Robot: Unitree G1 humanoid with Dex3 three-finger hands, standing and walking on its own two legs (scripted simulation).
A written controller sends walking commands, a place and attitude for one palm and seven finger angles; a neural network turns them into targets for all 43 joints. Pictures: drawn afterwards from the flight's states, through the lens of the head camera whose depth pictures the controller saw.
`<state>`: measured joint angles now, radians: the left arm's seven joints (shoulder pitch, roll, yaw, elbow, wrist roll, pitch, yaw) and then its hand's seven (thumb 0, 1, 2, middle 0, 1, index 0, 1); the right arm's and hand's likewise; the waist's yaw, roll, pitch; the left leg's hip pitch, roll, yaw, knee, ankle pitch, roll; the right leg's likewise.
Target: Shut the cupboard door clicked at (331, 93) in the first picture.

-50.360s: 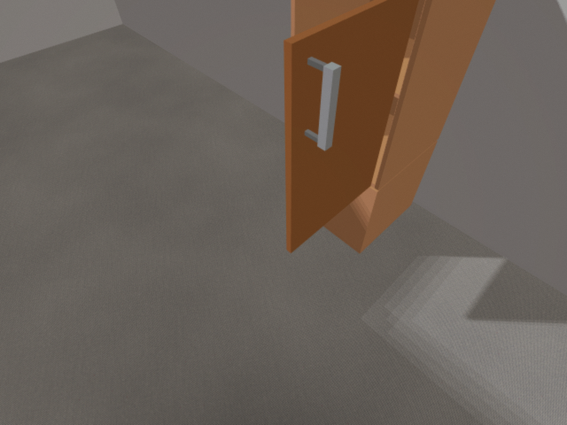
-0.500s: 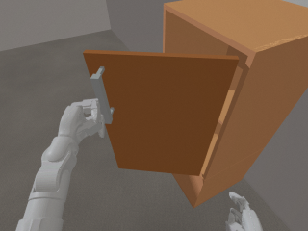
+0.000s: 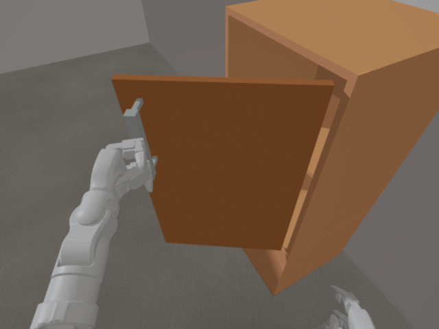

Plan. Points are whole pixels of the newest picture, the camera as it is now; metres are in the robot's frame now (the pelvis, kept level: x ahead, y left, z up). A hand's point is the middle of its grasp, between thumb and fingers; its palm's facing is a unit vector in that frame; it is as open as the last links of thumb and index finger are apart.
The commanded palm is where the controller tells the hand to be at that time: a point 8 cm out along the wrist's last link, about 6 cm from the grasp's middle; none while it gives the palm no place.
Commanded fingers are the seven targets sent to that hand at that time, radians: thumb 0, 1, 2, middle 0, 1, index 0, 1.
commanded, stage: push the door shut along its arc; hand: left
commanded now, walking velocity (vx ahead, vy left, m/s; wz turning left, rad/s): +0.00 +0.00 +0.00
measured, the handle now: (144, 141) +0.43 +0.18 +0.13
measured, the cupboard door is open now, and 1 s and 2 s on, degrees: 57 42 29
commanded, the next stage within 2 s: pull the fist back off the door in 1.98 s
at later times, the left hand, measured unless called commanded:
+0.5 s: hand (153, 156) +0.38 +0.15 +0.14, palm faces -0.09 -1.00 -0.04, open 3.1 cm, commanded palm +0.37 +0.19 +0.14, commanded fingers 0.00 0.90 0.90 -1.30 -1.50 -1.30 -1.50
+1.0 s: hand (168, 137) +0.43 +0.13 +0.14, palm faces -0.21 -0.98 -0.03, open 3.1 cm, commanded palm +0.43 +0.17 +0.14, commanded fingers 0.00 0.90 0.90 -1.30 -1.50 -1.30 -1.50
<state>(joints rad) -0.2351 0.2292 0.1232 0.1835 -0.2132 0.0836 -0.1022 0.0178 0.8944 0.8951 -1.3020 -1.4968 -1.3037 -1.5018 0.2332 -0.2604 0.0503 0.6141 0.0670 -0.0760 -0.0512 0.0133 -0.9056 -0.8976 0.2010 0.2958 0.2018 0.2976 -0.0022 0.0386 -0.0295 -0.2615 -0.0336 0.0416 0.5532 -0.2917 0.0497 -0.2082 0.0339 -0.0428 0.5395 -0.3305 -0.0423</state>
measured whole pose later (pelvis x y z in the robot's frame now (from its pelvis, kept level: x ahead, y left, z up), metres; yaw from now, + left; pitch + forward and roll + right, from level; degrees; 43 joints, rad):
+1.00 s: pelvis -0.02 +0.00 -0.01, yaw +1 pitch +6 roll +0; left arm -0.85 0.35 0.13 1.01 -0.22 -0.18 -0.33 0.02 0.90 0.90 -1.31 -1.50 -1.31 -1.50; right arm 0.32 -0.30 0.04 0.71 0.06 -0.12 -0.05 0.01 -0.91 -0.90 0.20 0.30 0.20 0.30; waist -0.08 0.03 -0.03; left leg -0.46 -0.04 0.02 0.64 -0.29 0.05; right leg -0.40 0.02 -0.07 0.63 -0.34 -0.04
